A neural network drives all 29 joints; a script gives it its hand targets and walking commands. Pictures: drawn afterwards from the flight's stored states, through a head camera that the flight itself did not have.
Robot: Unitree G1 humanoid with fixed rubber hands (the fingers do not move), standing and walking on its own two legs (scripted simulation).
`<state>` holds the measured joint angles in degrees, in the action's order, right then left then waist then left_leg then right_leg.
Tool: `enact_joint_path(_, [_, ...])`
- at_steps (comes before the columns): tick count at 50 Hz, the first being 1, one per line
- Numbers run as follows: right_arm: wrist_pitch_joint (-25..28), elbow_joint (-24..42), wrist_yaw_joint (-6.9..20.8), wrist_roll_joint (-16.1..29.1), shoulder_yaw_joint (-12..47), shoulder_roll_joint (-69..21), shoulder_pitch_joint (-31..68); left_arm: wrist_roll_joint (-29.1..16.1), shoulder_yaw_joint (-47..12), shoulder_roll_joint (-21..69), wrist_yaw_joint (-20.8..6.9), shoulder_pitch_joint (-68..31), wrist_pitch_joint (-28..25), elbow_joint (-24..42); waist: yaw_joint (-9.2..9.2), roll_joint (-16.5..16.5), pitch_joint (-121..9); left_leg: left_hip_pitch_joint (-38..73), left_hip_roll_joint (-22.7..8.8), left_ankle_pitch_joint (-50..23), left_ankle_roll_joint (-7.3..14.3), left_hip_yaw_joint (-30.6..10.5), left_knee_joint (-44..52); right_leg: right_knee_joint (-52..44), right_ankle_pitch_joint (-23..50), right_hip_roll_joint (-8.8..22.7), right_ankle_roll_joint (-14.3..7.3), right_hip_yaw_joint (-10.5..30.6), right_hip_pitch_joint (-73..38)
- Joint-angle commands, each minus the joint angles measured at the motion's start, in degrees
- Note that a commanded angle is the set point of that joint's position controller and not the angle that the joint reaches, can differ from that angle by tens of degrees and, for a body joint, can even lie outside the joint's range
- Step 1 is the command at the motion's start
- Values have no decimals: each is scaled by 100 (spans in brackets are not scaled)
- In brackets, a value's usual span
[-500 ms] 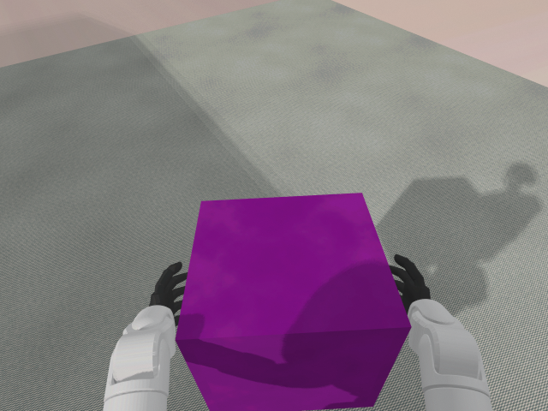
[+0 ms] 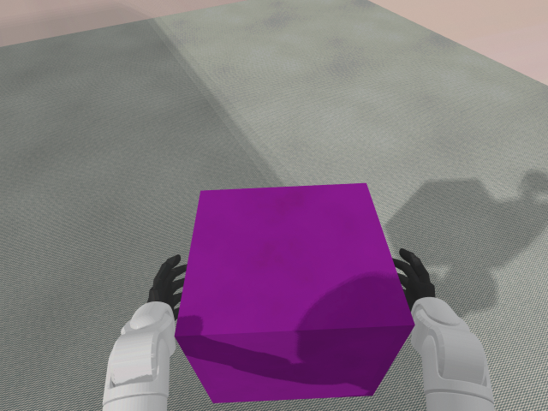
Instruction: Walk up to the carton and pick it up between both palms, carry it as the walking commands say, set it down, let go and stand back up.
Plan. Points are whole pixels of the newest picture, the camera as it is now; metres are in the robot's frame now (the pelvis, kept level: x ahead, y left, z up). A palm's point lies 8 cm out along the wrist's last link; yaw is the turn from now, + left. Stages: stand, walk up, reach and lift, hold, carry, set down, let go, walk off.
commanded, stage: carry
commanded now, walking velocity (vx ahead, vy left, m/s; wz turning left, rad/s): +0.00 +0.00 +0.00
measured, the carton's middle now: (288, 295) +0.31 -0.01 -0.05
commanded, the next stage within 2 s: hold in 1.06 s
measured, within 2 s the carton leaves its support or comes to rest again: neither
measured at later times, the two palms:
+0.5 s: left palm (160, 282) +0.30 +0.18 +0.02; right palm (402, 276) +0.30 -0.18 +0.02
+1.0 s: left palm (167, 276) +0.31 +0.17 +0.02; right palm (408, 276) +0.30 -0.19 +0.02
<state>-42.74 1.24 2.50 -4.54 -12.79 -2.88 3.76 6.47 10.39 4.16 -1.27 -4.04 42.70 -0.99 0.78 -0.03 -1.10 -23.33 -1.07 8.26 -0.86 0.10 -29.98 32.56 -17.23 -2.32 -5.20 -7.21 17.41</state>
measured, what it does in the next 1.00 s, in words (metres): stands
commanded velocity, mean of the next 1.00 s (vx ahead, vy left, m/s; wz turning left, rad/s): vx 0.00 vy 0.00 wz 0.00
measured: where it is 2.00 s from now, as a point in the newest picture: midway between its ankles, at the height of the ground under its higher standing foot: outside the picture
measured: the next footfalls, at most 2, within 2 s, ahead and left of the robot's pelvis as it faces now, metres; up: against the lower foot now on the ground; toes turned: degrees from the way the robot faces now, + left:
none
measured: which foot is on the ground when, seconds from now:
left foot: down 0.00-1.00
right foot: down 0.00-1.00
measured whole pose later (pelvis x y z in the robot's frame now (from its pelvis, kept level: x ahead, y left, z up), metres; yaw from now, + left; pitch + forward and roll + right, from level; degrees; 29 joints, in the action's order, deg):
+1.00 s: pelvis +0.04 +0.00 +0.00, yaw -1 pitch +1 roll +1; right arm -39.8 -4.0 3.3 -6.8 -13.5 -3.2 6.0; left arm 8.0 10.8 3.6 -1.7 -6.0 40.2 -5.7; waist 0.0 0.0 -1.6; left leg -18.8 -0.6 12.9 -0.6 2.1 -31.0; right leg 32.9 -20.9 -1.7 -4.5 -5.2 13.0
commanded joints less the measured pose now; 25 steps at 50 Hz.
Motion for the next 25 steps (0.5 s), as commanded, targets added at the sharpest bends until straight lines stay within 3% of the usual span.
enact_joint_path(1, [90,1979,761,1466,4574,-4506,2998,-1622,-4282,4345,-843,-3070,-152,2289,-111,267,-2164,1132,-407,-657,272,-152,68,-836,1085,1155,348,883,-306])
enact_joint_path(2, [-33,1352,766,1242,4300,-4432,2935,-1460,-4097,4218,-834,-3230,-29,1874,-94,248,-2164,1169,-349,-506,269,-174,188,-785,724,1144,269,836,-349])
enact_joint_path(3, [-73,1054,755,1116,4118,-4135,2734,-1235,-3784,3987,-845,-2701,42,1272,-115,185,-2299,1185,-488,-905,362,-328,144,-717,1029,1061,282,854,-564])
enact_joint_path(4, [-87,991,729,1069,4005,-4005,2530,-1234,-3764,3870,-811,-2623,46,1255,-120,114,-2335,1275,-466,-926,356,-234,41,-719,1429,1091,279,921,-526])
enact_joint_path(5, [-8,603,765,843,3888,-3853,2532,-1046,-3576,3690,-882,-2650,-39,842,-103,-80,-2260,1209,-513,-1261,344,-256,9,-562,1735,1098,211,816,-616])
enact_joint_path(6, [28,764,786,914,3916,-3812,2545,-1051,-3593,3742,-885,-2444,-67,902,-122,2,-2267,1267,-519,-1151,344,-227,4,-590,1790,1168,207,928,-560])
enact_joint_path(7, [81,198,816,686,3656,-3640,2461,-912,-3451,3589,-936,-2510,-109,388,-102,251,-2135,1244,-510,-1301,284,-244,99,-526,1712,1154,206,898,-520])
enact_joint_path(9, [256,309,849,706,3700,-3800,2832,-994,-3496,3697,-987,-2871,-297,559,-115,25,-2057,1236,-524,-1202,320,-293,50,-534,1572,1153,263,841,-498])
enact_joint_path(10, [308,511,852,734,3809,-3960,2945,-1188,-3677,3836,-1037,-3263,-376,980,-96,-189,-1995,1106,-506,-1376,331,-270,-72,-504,1909,1149,296,780,-578])
enact_joint_path(11, [346,892,850,950,4045,-4176,3283,-1208,-3703,4126,-1016,-3120,-382,922,-102,-304,-2085,1207,-485,-1088,338,-286,13,-558,1565,1135,249,815,-598])
enact_joint_path(12, [319,1047,867,1005,4127,-4124,3168,-1254,-3803,4101,-1027,-2894,-360,1038,-124,-268,-2059,1234,-448,-1042,361,-301,65,-589,1475,1145,251,896,-460])
enact_joint_path(13, [330,644,853,910,3969,-4068,3127,-1136,-3544,3941,-1014,-2887,-385,722,-121,-331,-2225,1319,-526,-1244,388,-344,-31,-512,1754,1172,240,868,-625])
enact_joint_path(14, [345,694,835,898,3965,-4086,3092,-1205,-3618,3986,-1004,-3027,-404,850,-117,-394,-2144,1163,-461,-1359,389,-302,-186,-485,2274,1209,293,944,-647])
enact_joint_path(15, [262,1633,822,1178,4389,-4374,3066,-1573,-4152,4361,-1011,-3093,-332,1735,-106,-180,-2096,1179,-471,-1551,329,-169,-107,-367,2415,1226,242,841,-665])
enact_joint_path(16, [233,1095,821,1074,4188,-4309,3028,-1374,-3871,4170,-1005,-2959,-283,1286,-112,-171,-2412,1407,-501,-1806,355,-257,-124,-250,2472,1226,216,829,-863])
enact_joint_path(17, [136,1799,781,1243,4415,-4474,3097,-1606,-4167,4436,-964,-3112,-185,1917,-137,-199,-2329,1265,-476,-1958,405,-170,-263,-306,2817,1259,264,861,-843])
enact_joint_path(18, [116,867,800,987,4011,-4180,2969,-1257,-3674,4004,-969,-2977,-177,1106,-124,-208,-2268,1229,-465,-1778,377,-176,-172,-325,2572,1187,237,801,-809])
enact_joint_path(19, [113,622,778,899,3900,-3940,2954,-1036,-3347,3783,-938,-2611,-165,626,-131,-341,-2391,1265,-472,-1602,425,-232,-277,-411,2569,1190,192,890,-929])
enact_joint_path(20, [123,19,791,615,3601,-3675,2348,-912,-3234,3570,-993,-2318,-181,168,-127,-206,-2264,1294,-478,-1766,384,-197,-232,-349,2777,1224,185,923,-824])
enact_joint_path(21, [188,161,812,713,3725,-3864,2623,-1006,-3387,3677,-995,-2668,-274,538,-120,-328,-2257,1261,-446,-1500,386,-232,-236,-380,2666,1237,161,880,-852])
enact_joint_path(22, [327,178,861,702,3731,-3851,2871,-931,-3318,3669,-1024,-2777,-418,499,-137,-304,-2344,1256,-469,-1324,414,-331,-167,-382,2382,1261,170,919,-944])
enact_joint_path(23, [266,792,859,976,4078,-4322,2907,-1299,-3856,4211,-1031,-3049,-334,1167,-122,10,-2133,1350,-431,-1641,368,-233,-101,-369,2471,1195,174,842,-706])
enact_joint_path(24, [321,315,873,837,3857,-4125,2893,-1088,-3516,3977,-1047,-2886,-381,597,-136,-182,-2162,1249,-441,-1279,392,-225,-141,-474,2173,1237,178,902,-779])
enact_joint_path(25, [311,2225,839,1476,4716,-4748,3540,-1752,-4421,4730,-1014,-3305,-344,2268,-131,-41,-2195,1391,-480,-1645,389,-212,-187,-387,2383,1151,203,837,-658])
